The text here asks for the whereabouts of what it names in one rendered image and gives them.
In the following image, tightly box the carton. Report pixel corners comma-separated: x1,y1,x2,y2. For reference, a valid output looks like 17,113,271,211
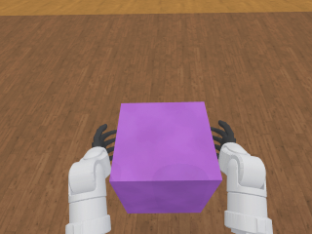
109,101,222,214

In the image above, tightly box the left robot hand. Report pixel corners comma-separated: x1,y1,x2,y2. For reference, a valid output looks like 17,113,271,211
92,124,117,161

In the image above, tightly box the robot left forearm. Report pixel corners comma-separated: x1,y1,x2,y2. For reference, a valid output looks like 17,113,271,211
65,146,111,234

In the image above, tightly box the robot right forearm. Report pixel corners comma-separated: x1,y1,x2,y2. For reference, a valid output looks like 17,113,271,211
218,142,273,234

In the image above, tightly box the right robot hand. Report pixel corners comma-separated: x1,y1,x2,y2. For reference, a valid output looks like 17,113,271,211
210,120,236,159

